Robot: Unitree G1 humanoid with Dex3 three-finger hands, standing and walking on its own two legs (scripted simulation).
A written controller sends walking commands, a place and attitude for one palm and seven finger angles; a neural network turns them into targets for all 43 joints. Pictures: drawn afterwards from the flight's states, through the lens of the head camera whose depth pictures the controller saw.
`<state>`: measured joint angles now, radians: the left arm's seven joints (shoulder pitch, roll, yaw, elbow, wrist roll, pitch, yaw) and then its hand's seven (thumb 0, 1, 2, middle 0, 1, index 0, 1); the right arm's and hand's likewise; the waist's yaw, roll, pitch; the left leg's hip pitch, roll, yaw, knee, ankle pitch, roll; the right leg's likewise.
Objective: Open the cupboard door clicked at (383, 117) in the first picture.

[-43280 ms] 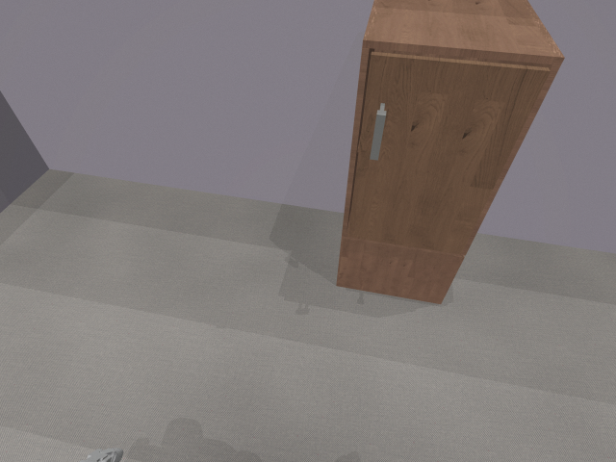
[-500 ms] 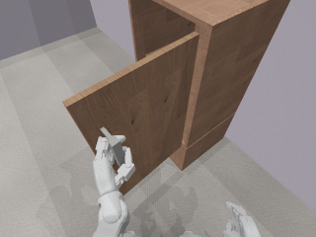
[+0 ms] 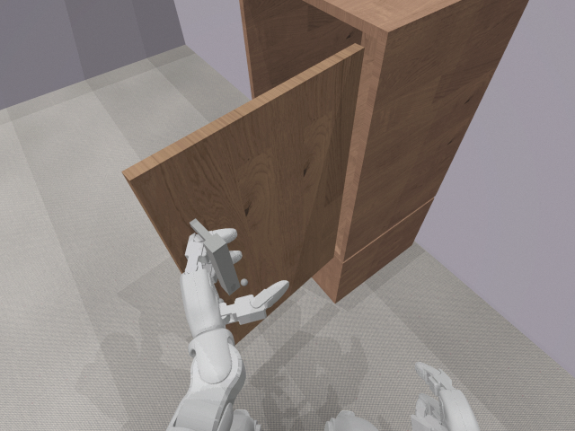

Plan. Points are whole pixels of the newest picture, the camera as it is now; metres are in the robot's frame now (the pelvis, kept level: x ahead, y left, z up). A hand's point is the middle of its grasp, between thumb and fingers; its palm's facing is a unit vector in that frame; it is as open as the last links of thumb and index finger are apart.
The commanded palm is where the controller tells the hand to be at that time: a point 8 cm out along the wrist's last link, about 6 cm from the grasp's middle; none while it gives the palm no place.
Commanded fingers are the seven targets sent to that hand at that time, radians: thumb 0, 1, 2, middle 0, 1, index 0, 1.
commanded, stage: open thumb and fingers to let go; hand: left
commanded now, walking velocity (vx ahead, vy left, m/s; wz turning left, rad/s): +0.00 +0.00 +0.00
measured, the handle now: (214, 257) +0.34 +0.12 +0.05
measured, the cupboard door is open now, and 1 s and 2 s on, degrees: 96 100 98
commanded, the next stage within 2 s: slide the hand sideways off the handle in 0.38 s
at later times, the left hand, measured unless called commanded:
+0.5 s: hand (242, 285) +0.30 +0.08 +0.04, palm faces +0.28 -0.96 -0.02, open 14.9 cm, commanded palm +0.26 +0.12 +0.04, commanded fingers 0.00 -0.50 0.30 -0.15 -0.30 -0.15 -0.30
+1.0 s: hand (230, 323) +0.25 +0.09 +0.04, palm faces -0.14 -0.99 -0.01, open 16.3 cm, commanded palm +0.23 +0.16 +0.04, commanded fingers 0.00 -0.50 0.30 -0.15 -0.30 -0.15 -0.30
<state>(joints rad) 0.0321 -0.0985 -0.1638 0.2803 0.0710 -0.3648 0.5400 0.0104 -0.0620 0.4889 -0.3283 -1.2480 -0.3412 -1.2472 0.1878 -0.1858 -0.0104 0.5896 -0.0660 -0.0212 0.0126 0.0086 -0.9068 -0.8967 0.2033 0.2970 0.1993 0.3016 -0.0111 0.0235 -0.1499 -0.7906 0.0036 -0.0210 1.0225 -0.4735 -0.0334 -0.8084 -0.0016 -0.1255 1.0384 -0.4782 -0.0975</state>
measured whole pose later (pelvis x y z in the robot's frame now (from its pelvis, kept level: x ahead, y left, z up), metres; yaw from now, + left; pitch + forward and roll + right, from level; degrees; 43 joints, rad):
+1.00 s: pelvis -0.01 +0.04 -0.01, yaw -2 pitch +13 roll +0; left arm 0.21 0.05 -0.24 0.05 0.00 -0.35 0.09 -0.01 -0.50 0.30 -0.17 -0.31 -0.17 -0.31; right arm 0.24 -0.21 0.01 0.44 -0.01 -0.02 0.02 0.01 -0.91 -0.90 0.20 0.30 0.20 0.30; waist -0.01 0.03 -0.13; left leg -0.82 0.00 0.02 1.12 -0.52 0.02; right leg -0.84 -0.01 -0.08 1.10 -0.49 -0.05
